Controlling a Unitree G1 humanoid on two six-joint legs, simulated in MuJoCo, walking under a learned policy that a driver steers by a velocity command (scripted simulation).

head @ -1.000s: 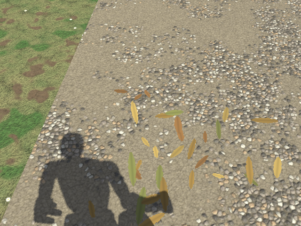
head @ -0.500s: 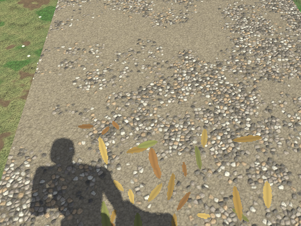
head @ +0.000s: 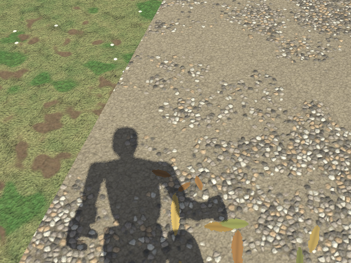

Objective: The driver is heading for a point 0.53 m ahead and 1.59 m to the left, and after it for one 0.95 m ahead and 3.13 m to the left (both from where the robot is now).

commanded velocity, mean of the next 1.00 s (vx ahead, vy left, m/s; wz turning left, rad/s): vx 0.45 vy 0.00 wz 0.59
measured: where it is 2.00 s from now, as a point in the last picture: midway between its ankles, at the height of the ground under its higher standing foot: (101, 194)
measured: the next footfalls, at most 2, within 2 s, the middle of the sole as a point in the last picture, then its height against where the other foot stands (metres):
right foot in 0.40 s outside the picture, level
left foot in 0.90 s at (117, 227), level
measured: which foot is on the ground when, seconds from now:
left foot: down 0.00-0.42, up 0.44-0.88, down 0.90-1.00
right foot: up 0.00-0.38, down 0.40-0.92, up 0.94-1.00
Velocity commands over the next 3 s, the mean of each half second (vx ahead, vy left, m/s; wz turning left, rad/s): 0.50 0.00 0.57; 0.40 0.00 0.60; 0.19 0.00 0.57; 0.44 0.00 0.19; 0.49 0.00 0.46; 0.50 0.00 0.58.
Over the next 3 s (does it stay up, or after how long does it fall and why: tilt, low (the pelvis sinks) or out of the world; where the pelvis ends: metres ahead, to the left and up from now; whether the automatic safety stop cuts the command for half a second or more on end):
stays up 0.84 0.83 0.03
